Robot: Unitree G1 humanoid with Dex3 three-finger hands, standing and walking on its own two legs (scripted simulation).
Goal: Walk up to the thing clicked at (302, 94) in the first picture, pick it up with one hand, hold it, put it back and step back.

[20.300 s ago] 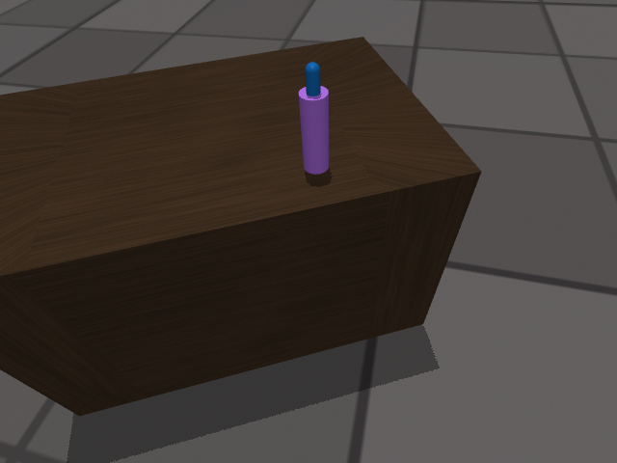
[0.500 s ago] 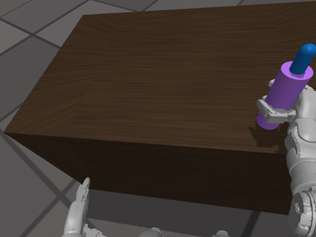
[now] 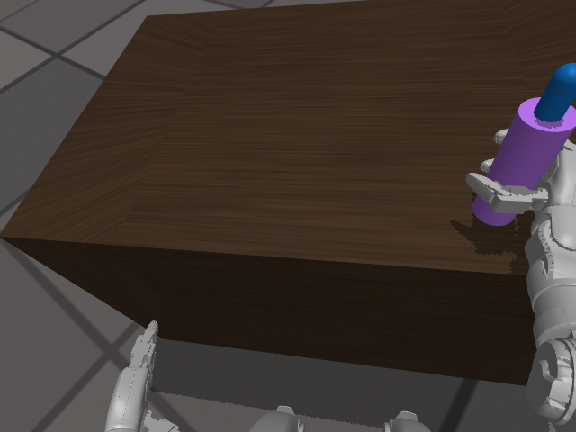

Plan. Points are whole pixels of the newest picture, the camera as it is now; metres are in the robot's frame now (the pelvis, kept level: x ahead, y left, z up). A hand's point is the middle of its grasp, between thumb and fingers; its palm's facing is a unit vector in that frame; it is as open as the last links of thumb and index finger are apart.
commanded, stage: open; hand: right
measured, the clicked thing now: (525, 153) +0.47 -0.21 +0.10
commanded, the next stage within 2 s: withdraw in 0.24 s
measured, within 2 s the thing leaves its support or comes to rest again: neither
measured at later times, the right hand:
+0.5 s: hand (519, 166) +0.47 -0.21 +0.07, palm faces +0.22 +0.97 +0.01, open 15.4 cm
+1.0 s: hand out of the picture +0.45 -0.32 +0.16, palm faces +0.38 +0.89 -0.25, open 17.2 cm
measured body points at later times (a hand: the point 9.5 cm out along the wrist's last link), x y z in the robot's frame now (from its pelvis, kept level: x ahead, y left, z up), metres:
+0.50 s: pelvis +0.01 +0.01 +0.00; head +0.09 -0.02 +0.44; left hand +0.16 +0.28 -0.02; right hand +0.45 -0.27 +0.08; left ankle +0.02 +0.14 -0.68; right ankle +0.05 -0.11 -0.68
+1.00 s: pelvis +0.03 +0.00 +0.03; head +0.07 -0.01 +0.48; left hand +0.18 +0.25 -0.02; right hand +0.42 -0.37 +0.17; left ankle +0.02 +0.14 -0.68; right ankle +0.05 -0.11 -0.68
